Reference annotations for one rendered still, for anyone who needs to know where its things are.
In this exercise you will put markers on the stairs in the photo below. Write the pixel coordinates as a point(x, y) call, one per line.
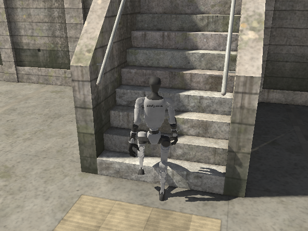
point(183, 42)

